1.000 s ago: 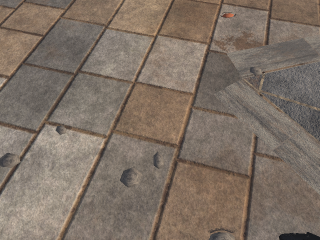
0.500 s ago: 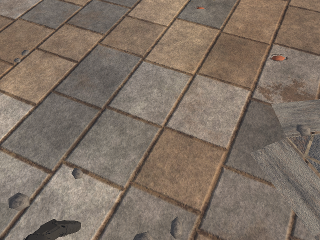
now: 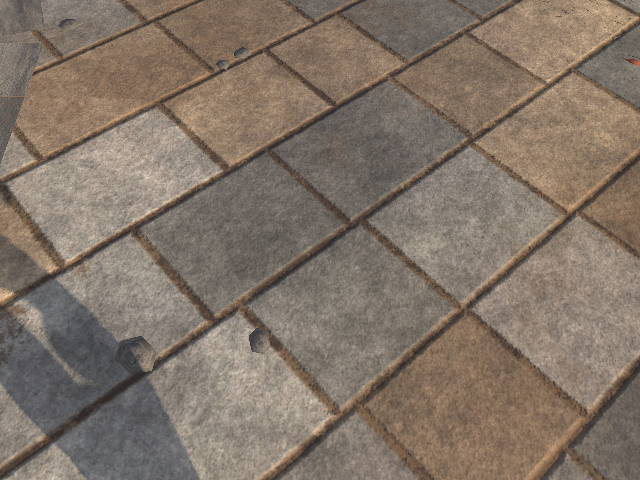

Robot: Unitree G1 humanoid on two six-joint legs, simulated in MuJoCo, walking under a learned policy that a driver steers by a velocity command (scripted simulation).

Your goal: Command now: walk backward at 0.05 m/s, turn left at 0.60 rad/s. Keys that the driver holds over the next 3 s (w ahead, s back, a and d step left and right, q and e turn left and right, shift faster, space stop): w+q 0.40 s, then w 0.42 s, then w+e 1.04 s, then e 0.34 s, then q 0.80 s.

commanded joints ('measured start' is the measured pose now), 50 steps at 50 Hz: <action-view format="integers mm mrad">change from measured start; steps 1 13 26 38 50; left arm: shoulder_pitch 50 203 249 158 -36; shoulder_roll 112 95 159 116 28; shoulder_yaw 25 26 47 25 10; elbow -72 -29 23 21 -2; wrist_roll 21 13 21 8 19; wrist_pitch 22 -14 -111 -106 -71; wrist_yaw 9 -22 -27 -43 -89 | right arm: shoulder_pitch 55 -14 -75 375 188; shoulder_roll -127 -166 -81 -267 -71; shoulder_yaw -42 -84 -39 -73 -4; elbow -44 -43 -55 86 162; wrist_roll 10 -17 -38 -25 -14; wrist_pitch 24 27 -10 -69 -124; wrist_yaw -32 4 51 -19 -20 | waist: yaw -3 72 71 -173 -15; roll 80 181 -95 164 93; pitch -217 -166 -4 -364 -22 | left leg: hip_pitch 260 -50 -372 784 353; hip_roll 263 110 22 476 261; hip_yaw -332 -408 -116 -671 18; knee -222 -434 393 -303 -463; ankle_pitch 400 -508 -58 -187 267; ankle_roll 151 22 -116 171 65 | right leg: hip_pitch -138 315 390 -347 -281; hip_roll -30 102 -232 -3 -59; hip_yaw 116 -2 193 69 71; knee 56 -610 -1065 61 -302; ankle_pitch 101 73 120 55 512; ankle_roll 7 -64 -173 -78 -49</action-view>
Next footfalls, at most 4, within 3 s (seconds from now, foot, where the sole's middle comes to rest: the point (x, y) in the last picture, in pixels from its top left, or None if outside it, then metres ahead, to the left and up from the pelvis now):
0.30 right None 0.07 -0.12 -0.76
0.72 left None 0.19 0.19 -0.76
1.20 right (272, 399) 0.56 0.11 -0.76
1.72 left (195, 284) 0.83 0.31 -0.76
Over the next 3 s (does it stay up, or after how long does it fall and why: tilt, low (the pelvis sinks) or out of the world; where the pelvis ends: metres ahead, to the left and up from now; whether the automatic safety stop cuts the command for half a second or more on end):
stays up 0.92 0.18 0.02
